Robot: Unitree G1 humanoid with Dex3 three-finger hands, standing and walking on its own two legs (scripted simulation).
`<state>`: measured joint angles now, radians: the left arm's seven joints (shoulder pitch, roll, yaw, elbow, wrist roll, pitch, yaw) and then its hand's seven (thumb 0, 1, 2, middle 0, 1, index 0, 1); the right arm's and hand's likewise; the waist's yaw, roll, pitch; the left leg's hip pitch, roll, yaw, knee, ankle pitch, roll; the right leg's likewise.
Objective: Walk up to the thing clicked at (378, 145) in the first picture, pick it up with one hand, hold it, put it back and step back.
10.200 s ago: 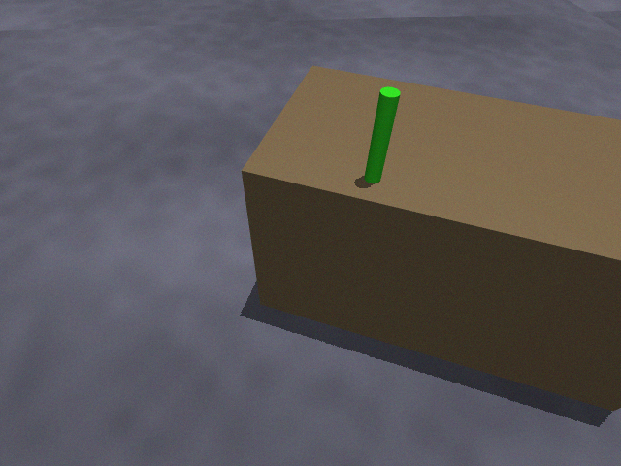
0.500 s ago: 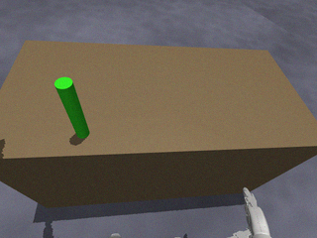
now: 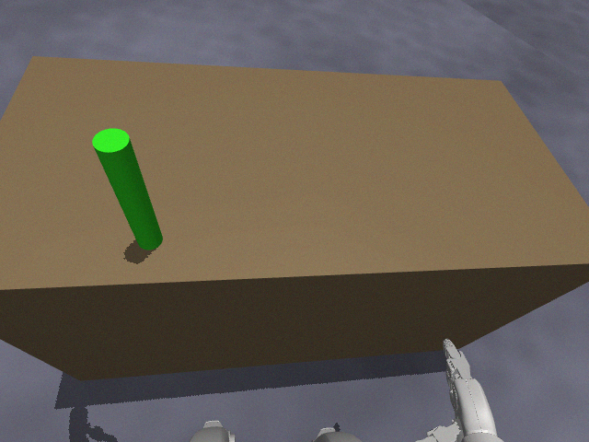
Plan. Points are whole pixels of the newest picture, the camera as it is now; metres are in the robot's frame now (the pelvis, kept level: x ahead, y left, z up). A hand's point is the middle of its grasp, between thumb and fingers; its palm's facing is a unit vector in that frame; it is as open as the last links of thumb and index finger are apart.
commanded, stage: go down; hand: left
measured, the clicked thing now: (134, 199) +0.45 +0.21 +0.03
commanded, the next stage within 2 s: approach in 1.10 s
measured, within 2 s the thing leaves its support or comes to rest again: neither
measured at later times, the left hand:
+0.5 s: hand out of the picture +0.38 +0.39 +0.10, palm faces +0.19 -0.98 +0.02, open 17.6 cm
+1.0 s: hand out of the picture +0.36 +0.39 +0.10, palm faces +0.20 -0.98 +0.02, open 17.5 cm
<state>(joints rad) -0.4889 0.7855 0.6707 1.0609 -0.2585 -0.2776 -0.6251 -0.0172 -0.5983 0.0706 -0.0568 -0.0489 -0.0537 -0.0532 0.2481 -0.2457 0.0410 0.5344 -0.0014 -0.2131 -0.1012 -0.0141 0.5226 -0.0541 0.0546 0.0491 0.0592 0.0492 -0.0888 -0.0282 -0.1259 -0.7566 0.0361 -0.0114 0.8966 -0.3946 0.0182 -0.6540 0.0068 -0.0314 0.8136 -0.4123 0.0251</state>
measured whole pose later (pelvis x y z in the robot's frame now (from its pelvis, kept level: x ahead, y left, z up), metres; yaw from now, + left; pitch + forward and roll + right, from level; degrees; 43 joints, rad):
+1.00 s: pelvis +0.00 +0.00 -0.01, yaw +0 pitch +16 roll -3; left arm -0.49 0.82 0.70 1.03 -0.24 -0.21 -0.64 -0.02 -0.57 0.06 -0.06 -0.05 -0.06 -0.05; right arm 0.32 -0.27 0.04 0.40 0.00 -0.21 -0.10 -0.01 0.52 -0.05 0.05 0.05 0.06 0.05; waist -0.09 -0.02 -0.16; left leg -0.82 0.04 -0.02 0.98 -0.44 0.02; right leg -0.71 0.01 -0.04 0.90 -0.46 0.03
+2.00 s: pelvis -0.01 +0.00 -0.05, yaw -2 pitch +21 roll -3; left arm -0.56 0.46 0.48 0.96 -0.17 -0.40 -0.25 -0.02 -0.53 0.01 -0.07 -0.03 -0.08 -0.02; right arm 0.37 -0.24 -0.03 0.13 -0.05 -0.08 0.01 -0.02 0.52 -0.05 0.05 0.05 0.06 0.05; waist -0.15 0.01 -0.16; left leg -1.03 0.06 0.00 1.15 -0.49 0.02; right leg -0.95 0.02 -0.02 1.09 -0.51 0.02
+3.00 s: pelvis -0.01 -0.01 -0.05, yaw -2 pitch +22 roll -3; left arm -0.64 0.44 0.39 1.00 -0.12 -0.43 -0.13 -0.01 -0.33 0.36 -0.73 -0.56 -0.74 -0.55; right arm 0.40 -0.25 -0.05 0.05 -0.04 0.00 0.04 -0.01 0.50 -0.05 0.05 0.05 0.06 0.05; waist -0.17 -0.01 -0.16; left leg -1.06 0.05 -0.01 1.16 -0.49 0.01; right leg -0.97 0.02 -0.02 1.11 -0.52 0.02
